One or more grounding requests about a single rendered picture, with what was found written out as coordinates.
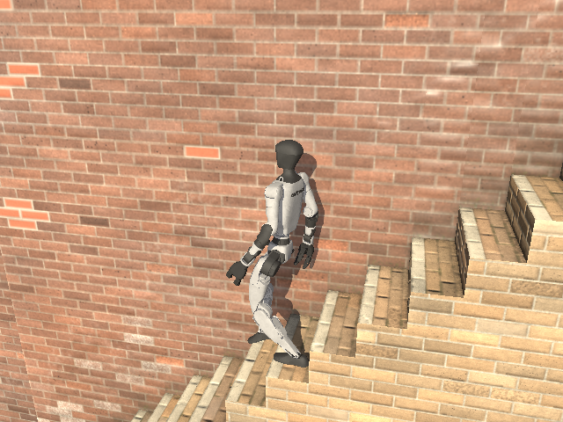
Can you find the stairs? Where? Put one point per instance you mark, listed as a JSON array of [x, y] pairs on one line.
[[471, 332]]

